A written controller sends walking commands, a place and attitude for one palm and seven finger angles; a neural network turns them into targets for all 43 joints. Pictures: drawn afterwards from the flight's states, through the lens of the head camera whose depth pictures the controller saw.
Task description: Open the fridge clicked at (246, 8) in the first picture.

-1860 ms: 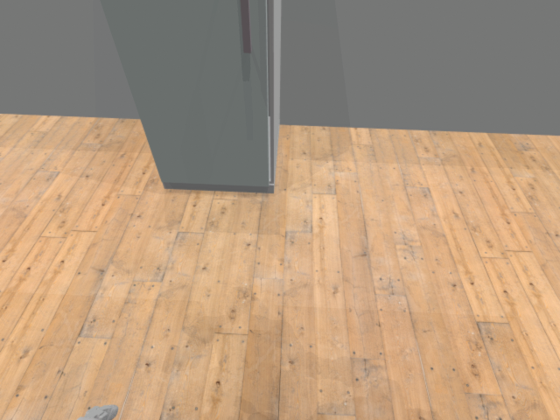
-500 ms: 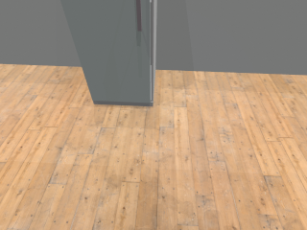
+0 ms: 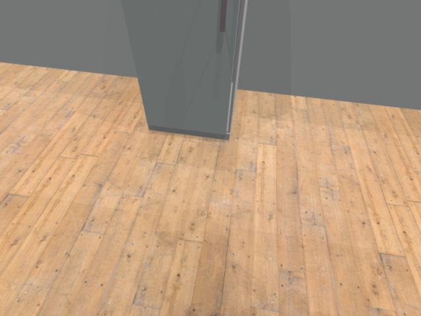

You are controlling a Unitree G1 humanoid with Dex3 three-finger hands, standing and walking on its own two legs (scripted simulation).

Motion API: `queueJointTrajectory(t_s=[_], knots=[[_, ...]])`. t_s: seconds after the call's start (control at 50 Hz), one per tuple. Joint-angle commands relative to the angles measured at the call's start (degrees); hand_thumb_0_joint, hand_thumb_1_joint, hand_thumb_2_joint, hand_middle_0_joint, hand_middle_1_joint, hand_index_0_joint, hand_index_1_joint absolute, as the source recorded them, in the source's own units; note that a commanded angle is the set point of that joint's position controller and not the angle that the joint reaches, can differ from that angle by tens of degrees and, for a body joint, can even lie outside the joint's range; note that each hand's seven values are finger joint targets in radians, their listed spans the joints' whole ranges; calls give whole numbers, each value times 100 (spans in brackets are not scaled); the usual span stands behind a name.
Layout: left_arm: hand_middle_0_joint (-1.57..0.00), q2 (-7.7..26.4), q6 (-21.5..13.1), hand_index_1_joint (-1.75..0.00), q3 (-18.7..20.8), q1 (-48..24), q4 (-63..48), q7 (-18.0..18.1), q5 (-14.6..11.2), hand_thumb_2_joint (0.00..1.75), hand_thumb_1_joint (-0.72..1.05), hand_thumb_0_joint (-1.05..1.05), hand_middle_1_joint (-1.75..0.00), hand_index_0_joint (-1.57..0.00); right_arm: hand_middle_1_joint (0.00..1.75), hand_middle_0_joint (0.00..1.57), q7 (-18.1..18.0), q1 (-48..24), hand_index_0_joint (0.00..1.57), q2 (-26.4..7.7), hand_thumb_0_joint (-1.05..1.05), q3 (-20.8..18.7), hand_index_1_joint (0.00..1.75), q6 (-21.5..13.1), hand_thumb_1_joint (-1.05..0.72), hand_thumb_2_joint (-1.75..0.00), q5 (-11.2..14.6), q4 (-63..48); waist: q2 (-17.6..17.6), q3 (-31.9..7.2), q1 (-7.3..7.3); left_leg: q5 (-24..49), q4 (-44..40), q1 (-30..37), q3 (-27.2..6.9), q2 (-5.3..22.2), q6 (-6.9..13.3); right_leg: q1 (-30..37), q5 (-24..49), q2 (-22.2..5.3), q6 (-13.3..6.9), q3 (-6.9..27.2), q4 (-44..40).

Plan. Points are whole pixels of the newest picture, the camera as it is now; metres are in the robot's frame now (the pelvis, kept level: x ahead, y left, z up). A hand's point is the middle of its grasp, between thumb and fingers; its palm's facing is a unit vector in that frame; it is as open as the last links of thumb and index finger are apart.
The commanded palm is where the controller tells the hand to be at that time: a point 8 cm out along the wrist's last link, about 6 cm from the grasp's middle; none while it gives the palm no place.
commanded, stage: walk to a spot facing it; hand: right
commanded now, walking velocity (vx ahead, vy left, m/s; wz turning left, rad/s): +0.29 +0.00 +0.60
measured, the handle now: out of the picture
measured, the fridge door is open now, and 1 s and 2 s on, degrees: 0 0 0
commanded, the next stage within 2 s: turn to face it in 1.66 s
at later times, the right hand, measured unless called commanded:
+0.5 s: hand out of the picture +0.16 -0.24 -0.17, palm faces -0.17 +0.97 -0.18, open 7.4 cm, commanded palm none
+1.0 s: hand (213, 179) +0.53 +0.01 -0.16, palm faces -0.59 +0.79 -0.18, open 7.4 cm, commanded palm none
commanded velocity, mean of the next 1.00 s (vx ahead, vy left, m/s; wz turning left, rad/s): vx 0.31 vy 0.00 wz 0.58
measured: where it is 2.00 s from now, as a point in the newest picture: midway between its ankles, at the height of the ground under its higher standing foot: (167, 248)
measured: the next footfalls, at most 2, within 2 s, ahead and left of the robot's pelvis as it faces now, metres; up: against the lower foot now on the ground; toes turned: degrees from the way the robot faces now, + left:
right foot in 0.40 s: +0.19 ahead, -0.13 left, +0.00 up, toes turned +7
left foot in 0.90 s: +0.36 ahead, +0.18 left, +0.00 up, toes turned +37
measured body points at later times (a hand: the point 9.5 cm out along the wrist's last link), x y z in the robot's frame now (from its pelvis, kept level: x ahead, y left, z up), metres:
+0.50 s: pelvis +0.13 -0.04 +0.01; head +0.15 -0.07 +0.46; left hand +0.18 +0.22 -0.11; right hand +0.17 -0.29 -0.16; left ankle +0.04 +0.08 -0.66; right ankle +0.15 -0.14 -0.73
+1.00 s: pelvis +0.30 +0.07 -0.01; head +0.35 +0.09 +0.43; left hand +0.10 +0.21 -0.15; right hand +0.56 -0.03 -0.15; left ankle +0.33 +0.15 -0.73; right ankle +0.25 -0.11 -0.61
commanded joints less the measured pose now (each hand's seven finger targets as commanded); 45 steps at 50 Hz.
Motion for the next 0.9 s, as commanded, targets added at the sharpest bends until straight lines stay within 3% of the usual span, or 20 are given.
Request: queueJointTrajectory(t_s=[0.0, 0.02, 0.04, 0.06, 0.1, 0.14, 0.24, 0.32, 0.34, 0.36, 0.38, 0.4, 0.44, 0.52, 0.64, 0.74, 0.8, 0.84, 0.86, 0.88], knots=[[-20, 1149, -91, -30, 346, -588, -642, -11, 45, 90, 90, 0, -30, -20, 30, 20, 22, 1099, 20, -611, 0, -306, 30, -220, -90, -90, -51, -278, -28, 260, -543, -719, -522, 923, -70, 206, 122, -1691, -2158, -817, -374, 563, 143], [-20, 678, -71, -30, 257, -639, -853, -48, -19, 90, 90, 0, -30, -20, 30, 20, -70, 1415, 20, -1153, 0, -408, 30, -335, -90, -90, -86, -273, 2080, 340, -644, -1936, -2072, 1210, -2601, 1448, 729, -2926, -2294, 100, 87, -140, 2219], [-20, 736, -151, -30, 237, -1132, -1112, -60, 4, 90, 90, 0, -30, -20, 30, 20, -177, 1654, 20, -1252, 0, -409, 30, -397, -90, -90, 27, -311, 1877, 683, -776, -1929, -3152, 760, -4165, 2042, 1194, -3259, -1725, 181, 36, 412, 3127], [-20, 753, -212, -30, 268, -1125, -1118, -71, -1, 90, 90, 0, -30, -20, 30, 20, -225, 1384, 20, -1221, 0, -390, 30, -444, -90, -90, 35, -366, 946, 780, -498, -1833, -3153, 575, -4207, 2036, 1408, -3182, -1123, -9, 10, 828, 3406], [-20, 642, -280, -30, 302, -601, -955, -104, 30, 90, 90, 0, -30, -20, 30, 20, -221, 758, 20, -937, 0, -348, 30, -532, -90, -90, 2, -503, 451, 351, -29, -766, -2642, 578, -2984, 1698, 1260, -2662, -457, -193, 62, 812, 3009], [-20, 453, -293, -30, 285, -420, -853, -108, 21, 90, 90, 0, -30, -20, 30, 20, -193, 772, 20, -776, 0, -342, 30, -591, -90, -90, 9, -463, 499, 99, 27, 416, -2417, 623, -2178, 1363, 1114, -2202, -111, -123, 125, 555, 2534], [-20, 186, -344, -30, 262, -546, -1018, -112, -32, 90, 90, 0, -30, -20, 30, 20, -168, 1045, 20, -759, 0, -399, 30, -569, -90, -90, 1, -296, 677, -47, -95, 835, -2296, 597, -1900, 1137, 1020, -1542, 80, 155, 136, 327, 1295], [-20, 245, -465, -30, 289, 54, -895, -37, -70, 90, 90, 0, -30, -20, 30, 20, -171, 672, 20, -747, 0, -470, 30, -522, -90, -90, 11, -363, 727, -287, 228, 913, -1586, 76, -1694, 859, 751, 27, 421, 295, 115, 259, -242], [-20, 431, -510, -30, 321, 576, -722, 41, -68, 90, 90, 0, -30, -20, 30, 20, -160, 574, 20, -571, 0, -463, 30, -501, -90, -90, 26, -424, 345, -436, 411, 757, -951, -586, -1490, 555, 573, 1145, 436, 102, 60, 436, -795], [-20, 982, -557, -30, 443, 1220, -530, 121, -2, 90, 90, 0, -30, -20, 30, 20, -107, 666, 20, -210, 0, -425, 30, -483, -90, -90, 80, -507, -1027, -855, 657, 33, 487, -1648, -846, -69, 314, 2419, -530, -1149, -257, 1847, -1354], [-20, 1409, -521, -30, 521, 1732, -483, 118, 42, 90, 90, 0, -30, -20, 30, 20, -54, 646, 20, -4, 0, -390, 30, -533, -90, -90, 72, -649, -1948, -867, 727, -1274, 2032, -2468, 100, -261, 11, 2502, -963, -2528, -771, 3355, -1935], [-20, 1131, -485, -30, 447, 1442, -522, 103, 39, 90, 90, 0, -30, -20, 30, 20, -43, 407, 20, -255, 0, -427, 30, -522, -90, -90, 12, -627, -1385, -502, 677, -1048, 2726, -2434, 18, 141, 8, 1622, -1577, -2609, -912, 3402, -2217], [-20, 602, -538, -30, 303, 939, -574, 106, 36, 90, 90, 0, -30, -20, 30, 20, 74, 70, 20, -213, 0, -456, 30, -471, -90, -90, -41, -561, -864, 356, 396, -213, 3233, -2500, 172, 567, -45, 653, -1031, -2104, -839, 2389, -2312], [-20, 238, -669, -30, 191, 976, -398, 146, 13, 90, 90, 0, -30, -20, 30, 20, 149, 241, 20, 68, 0, -408, 30, -290, -90, -90, -56, -469, -833, 279, 74, 823, 3261, -2221, 406, 702, -198, 560, 1343, -1462, -524, 580, -2089], [-20, 200, -693, -30, 191, 1601, -54, 162, 25, 90, 90, 0, -30, -20, 30, 20, 186, -731, 20, 209, 0, -309, 30, -206, -90, -90, -77, -789, -705, 489, 227, 1326, 2407, -2805, 768, 757, -243, 1292, 2840, -1470, -537, -150, -1983], [-20, 302, -613, -30, 199, 2005, 164, 149, 87, 90, 90, 0, -30, -20, 30, 20, 212, -1722, 20, 295, 0, -209, 30, -264, -90, -90, -33, -1046, -781, 661, 489, 1217, 662, -2196, 1283, 484, -31, 1580, 3750, -1471, -615, -699, -1818], [-20, 549, -579, -30, 271, 1893, 151, 141, 67, 90, 90, 0, -30, -20, 30, 20, 177, -1309, 20, 91, 0, -250, 30, -333, -90, -90, -33, -948, -891, 244, 224, 813, 128, -1160, 1485, 116, 296, 1813, 5703, -1603, -556, -1035, -817], [-20, 739, -550, -30, 303, 1714, 38, 104, 26, 90, 90, 0, -30, -20, 30, 20, 113, -107, 20, -245, 0, -362, 30, -426, -90, -90, -61, -606, -820, -589, -362, 968, -466, 809, 1632, -158, 489, 1251, 5892, -1452, -297, -1204, 1017], [-20, 601, -531, -30, 269, 1711, -71, 27, -69, 90, 90, 0, -30, -20, 30, 20, 62, 687, 20, -794, 0, -489, 30, -490, -90, -90, -68, -393, -247, -1264, -731, 1408, -687, 2847, 737, 637, 802, -265, 3918, -1312, -62, -1166, 2613], [-20, 183, -560, -30, 203, 1832, -325, 31, -136, 90, 90, 0, -30, -20, 30, 20, -32, 1279, 20, -1445, 0, -620, 30, -547, -90, -90, 16, -313, 839, -2133, -725, 2597, -942, 4270, -2478, 2553, 1689, -2250, -1337, -230, 290, -839, 4870]])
